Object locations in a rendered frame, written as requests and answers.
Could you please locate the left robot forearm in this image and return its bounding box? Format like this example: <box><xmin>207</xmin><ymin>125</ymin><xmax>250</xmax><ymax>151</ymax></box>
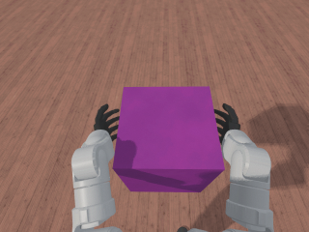
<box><xmin>71</xmin><ymin>130</ymin><xmax>116</xmax><ymax>232</ymax></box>

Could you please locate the robot right hand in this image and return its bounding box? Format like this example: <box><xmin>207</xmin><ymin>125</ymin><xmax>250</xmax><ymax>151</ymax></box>
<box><xmin>213</xmin><ymin>103</ymin><xmax>240</xmax><ymax>145</ymax></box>

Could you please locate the right robot forearm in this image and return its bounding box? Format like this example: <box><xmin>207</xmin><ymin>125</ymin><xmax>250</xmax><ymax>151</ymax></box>
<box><xmin>221</xmin><ymin>130</ymin><xmax>274</xmax><ymax>232</ymax></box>

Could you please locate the carton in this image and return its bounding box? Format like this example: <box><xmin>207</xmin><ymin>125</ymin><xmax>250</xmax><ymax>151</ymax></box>
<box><xmin>112</xmin><ymin>86</ymin><xmax>225</xmax><ymax>192</ymax></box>

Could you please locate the robot left hand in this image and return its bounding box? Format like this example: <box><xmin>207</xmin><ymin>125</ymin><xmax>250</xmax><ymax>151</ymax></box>
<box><xmin>94</xmin><ymin>104</ymin><xmax>120</xmax><ymax>142</ymax></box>

